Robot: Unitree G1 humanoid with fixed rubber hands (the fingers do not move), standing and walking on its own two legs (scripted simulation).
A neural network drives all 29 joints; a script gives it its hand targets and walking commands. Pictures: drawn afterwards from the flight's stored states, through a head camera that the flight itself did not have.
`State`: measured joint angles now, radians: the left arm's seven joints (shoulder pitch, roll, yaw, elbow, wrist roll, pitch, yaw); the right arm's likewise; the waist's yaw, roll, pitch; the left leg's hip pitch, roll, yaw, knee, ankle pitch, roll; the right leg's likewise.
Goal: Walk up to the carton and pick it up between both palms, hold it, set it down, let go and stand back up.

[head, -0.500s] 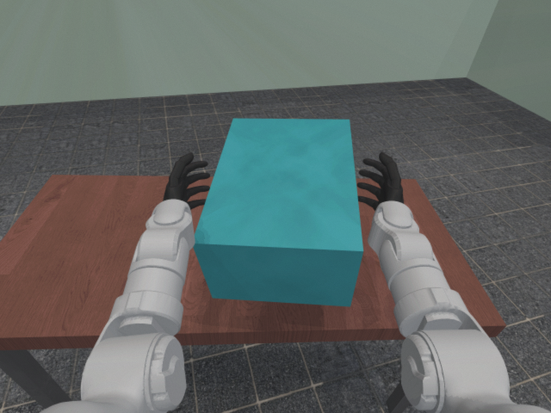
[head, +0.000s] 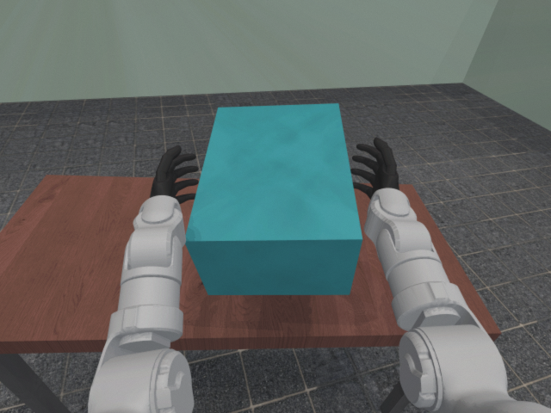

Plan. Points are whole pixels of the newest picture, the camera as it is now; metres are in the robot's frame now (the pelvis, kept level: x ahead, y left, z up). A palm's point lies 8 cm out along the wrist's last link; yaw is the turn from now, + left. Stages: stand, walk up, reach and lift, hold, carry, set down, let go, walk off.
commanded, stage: reach and lift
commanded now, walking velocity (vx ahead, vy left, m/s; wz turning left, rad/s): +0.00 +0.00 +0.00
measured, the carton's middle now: (277, 192) +0.46 -0.03 +0.11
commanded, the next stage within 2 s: hold in 0.34 s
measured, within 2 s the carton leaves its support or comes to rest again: neither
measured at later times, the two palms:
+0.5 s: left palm (158, 195) +0.35 +0.15 +0.18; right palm (387, 189) +0.36 -0.17 +0.20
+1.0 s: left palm (150, 195) +0.34 +0.16 +0.19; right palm (388, 187) +0.35 -0.16 +0.21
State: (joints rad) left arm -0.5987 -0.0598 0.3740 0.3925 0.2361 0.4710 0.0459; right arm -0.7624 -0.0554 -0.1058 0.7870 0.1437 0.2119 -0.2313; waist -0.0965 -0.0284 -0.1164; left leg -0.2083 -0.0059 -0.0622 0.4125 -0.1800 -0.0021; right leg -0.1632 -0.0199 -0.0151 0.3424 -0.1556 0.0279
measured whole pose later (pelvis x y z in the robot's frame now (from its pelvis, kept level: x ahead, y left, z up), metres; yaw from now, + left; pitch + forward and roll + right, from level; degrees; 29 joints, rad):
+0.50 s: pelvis -0.01 +0.00 +0.00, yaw +0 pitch -4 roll -1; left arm -0.59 -0.07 0.37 0.29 0.27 0.57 0.03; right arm -0.75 -0.06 -0.10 0.73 0.15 0.26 -0.23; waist -0.10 -0.03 -0.11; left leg -0.17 -0.01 -0.06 0.41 -0.17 0.00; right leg -0.13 -0.02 -0.02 0.34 -0.15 0.03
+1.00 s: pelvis -0.02 +0.00 +0.00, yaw +0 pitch -5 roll -1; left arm -0.60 -0.08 0.37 0.21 0.31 0.68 0.01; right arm -0.76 -0.06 -0.09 0.68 0.15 0.33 -0.23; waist -0.10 -0.03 -0.10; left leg -0.16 -0.01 -0.06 0.41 -0.17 0.00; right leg -0.11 -0.02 -0.02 0.34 -0.14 0.03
